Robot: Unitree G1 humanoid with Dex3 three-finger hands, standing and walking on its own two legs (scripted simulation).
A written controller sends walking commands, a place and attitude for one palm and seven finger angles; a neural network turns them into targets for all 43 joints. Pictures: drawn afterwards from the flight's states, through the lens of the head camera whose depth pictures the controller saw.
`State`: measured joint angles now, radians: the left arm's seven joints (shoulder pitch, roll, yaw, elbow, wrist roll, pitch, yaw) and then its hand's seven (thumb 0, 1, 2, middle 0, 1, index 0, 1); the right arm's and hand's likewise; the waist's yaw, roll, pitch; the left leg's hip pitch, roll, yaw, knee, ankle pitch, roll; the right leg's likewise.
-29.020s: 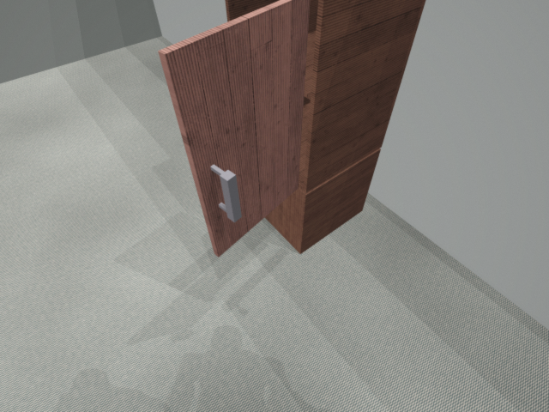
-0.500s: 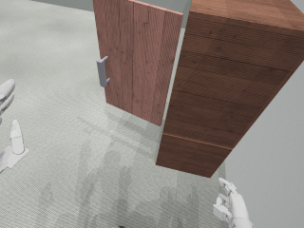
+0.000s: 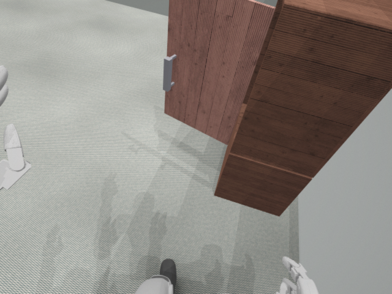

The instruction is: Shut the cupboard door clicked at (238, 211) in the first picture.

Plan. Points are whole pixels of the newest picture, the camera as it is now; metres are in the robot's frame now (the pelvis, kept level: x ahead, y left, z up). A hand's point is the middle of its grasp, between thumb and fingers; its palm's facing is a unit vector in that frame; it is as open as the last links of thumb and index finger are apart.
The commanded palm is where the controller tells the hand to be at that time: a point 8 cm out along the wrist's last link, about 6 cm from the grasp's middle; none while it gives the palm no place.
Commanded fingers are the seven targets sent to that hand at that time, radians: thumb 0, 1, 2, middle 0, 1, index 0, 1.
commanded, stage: stop stepping back and stand still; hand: left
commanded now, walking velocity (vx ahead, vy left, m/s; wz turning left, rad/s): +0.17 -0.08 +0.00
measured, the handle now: (170, 72) +0.95 +0.11 -0.07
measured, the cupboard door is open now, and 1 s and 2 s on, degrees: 75 75 75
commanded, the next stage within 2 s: let the arm hang, fingers relaxed in 1.30 s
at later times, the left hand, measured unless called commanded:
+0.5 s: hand out of the picture +0.13 +0.31 +0.20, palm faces +0.28 -0.85 -0.45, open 7.4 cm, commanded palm +0.08 +0.36 +0.20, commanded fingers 0.00 0.90 0.90 -0.20 -0.30 -0.20 -0.30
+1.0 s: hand out of the picture +0.18 +0.30 +0.19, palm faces +0.32 -0.81 -0.49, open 7.4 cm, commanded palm +0.12 +0.35 +0.20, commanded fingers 0.00 0.90 0.90 -0.20 -0.30 -0.20 -0.30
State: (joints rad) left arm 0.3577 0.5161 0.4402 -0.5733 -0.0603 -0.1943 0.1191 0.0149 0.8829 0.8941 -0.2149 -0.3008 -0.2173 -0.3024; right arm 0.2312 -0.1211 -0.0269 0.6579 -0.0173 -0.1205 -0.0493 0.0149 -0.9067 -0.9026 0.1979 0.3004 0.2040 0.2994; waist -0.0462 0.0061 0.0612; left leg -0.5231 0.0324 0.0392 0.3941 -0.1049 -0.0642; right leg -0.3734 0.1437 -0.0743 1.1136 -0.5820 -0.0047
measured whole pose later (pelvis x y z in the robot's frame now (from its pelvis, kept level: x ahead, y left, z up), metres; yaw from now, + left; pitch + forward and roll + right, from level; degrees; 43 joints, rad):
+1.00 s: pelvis -0.07 +0.07 +0.01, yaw -8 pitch +1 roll -1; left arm 0.54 0.43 0.45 -0.49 -0.03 -0.22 0.17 0.01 0.89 0.89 -0.21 -0.30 -0.21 -0.30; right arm 0.22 -0.16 0.02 0.63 0.00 -0.11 -0.07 0.01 -0.91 -0.90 0.20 0.30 0.20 0.30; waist -0.03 0.00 0.01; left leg -0.34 0.04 0.07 0.54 -0.21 0.01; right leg -0.20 0.01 -0.06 0.51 -0.33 -0.02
